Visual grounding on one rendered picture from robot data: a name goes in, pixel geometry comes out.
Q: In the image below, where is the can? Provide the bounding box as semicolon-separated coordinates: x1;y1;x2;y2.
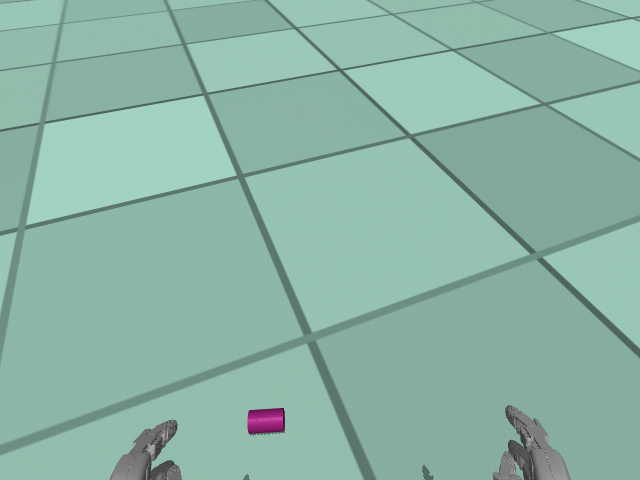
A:
248;408;285;434

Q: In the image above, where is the right robot hand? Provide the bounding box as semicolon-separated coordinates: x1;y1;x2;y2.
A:
493;405;571;480

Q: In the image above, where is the left robot hand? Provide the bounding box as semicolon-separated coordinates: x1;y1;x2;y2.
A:
110;420;182;480

